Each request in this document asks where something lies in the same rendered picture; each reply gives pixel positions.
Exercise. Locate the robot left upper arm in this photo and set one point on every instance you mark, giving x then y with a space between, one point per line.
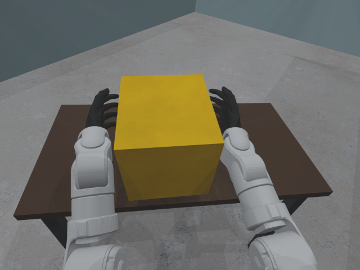
103 257

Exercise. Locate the robot right upper arm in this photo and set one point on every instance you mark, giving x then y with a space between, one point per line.
281 251

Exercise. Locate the left robot hand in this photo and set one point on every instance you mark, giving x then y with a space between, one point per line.
96 116

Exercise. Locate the robot right forearm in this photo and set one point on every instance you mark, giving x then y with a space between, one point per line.
263 211

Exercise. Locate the robot left forearm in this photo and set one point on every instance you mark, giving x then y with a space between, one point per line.
93 215

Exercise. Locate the table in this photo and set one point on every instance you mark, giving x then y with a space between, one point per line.
47 195

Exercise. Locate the right robot hand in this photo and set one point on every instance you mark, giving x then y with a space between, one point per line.
229 114

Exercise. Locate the carton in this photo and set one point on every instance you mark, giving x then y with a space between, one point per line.
167 140

